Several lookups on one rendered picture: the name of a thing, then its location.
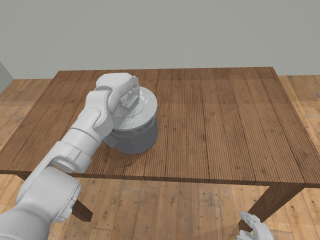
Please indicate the lid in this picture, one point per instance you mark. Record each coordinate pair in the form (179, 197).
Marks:
(142, 113)

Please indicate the table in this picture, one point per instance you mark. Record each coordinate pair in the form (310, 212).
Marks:
(224, 125)

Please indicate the robot left forearm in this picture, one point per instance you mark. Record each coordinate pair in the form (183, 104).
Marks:
(75, 150)

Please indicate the left robot upper arm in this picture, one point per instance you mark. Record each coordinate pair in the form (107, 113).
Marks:
(50, 198)

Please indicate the knob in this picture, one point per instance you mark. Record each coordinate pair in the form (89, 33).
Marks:
(129, 100)

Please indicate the right robot hand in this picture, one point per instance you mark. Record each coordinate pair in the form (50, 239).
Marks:
(260, 230)

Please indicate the pot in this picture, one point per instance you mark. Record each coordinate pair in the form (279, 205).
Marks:
(134, 141)

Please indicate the left robot hand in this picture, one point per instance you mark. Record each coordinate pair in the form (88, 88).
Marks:
(123, 82)

